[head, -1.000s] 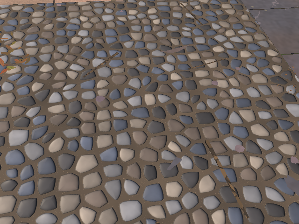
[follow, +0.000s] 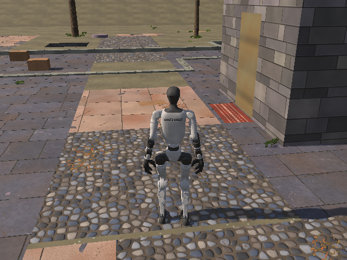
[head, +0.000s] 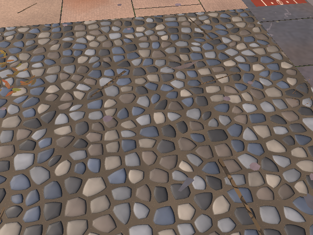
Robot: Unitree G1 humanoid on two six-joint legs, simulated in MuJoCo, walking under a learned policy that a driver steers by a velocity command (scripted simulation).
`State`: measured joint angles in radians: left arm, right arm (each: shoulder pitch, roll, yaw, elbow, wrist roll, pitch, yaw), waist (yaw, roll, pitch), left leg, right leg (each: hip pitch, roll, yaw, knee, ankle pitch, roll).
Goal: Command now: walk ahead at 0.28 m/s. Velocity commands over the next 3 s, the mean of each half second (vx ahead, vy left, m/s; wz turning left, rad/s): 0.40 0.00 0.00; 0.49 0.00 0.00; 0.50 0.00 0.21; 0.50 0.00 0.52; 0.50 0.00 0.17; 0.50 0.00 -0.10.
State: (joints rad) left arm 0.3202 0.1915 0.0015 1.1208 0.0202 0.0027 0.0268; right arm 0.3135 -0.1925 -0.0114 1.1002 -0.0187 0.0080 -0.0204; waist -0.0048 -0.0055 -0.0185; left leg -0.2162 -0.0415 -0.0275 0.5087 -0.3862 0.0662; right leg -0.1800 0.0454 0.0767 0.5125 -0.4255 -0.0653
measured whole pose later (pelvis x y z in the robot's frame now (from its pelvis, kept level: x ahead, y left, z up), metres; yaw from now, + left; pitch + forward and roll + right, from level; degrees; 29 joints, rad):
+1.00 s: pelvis +0.49 -0.01 -0.01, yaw -1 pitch +1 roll +1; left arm -0.01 0.18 0.02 0.88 0.02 -0.04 -0.03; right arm 0.49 -0.17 -0.02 1.08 -0.02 -0.10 -0.01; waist -0.08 -0.02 0.06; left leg 0.13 -0.09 0.07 0.19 -0.33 0.08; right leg -0.56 -0.04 -0.08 0.59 -0.05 -0.07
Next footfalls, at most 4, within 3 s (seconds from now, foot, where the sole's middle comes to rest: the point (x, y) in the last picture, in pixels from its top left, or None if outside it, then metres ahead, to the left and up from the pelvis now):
0.52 left None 0.38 0.06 -0.78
1.06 right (184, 202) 0.70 -0.10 -0.78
1.62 left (145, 155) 0.97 0.08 -0.78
2.16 right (150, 106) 1.33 0.06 -0.78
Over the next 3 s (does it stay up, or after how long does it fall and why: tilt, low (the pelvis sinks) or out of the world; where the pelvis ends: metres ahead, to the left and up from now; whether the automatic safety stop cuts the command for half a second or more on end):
stays up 1.50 0.31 0.01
